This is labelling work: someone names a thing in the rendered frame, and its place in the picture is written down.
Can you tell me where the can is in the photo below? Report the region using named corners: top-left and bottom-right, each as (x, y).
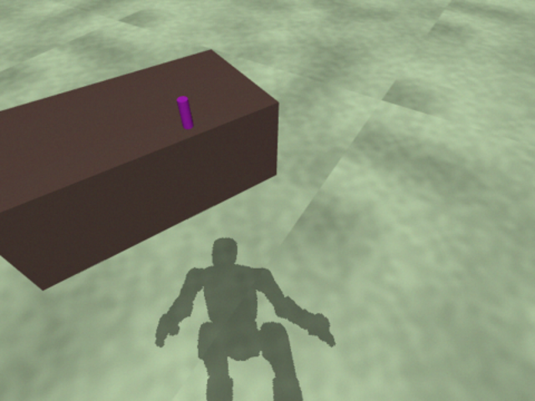
top-left (176, 96), bottom-right (194, 129)

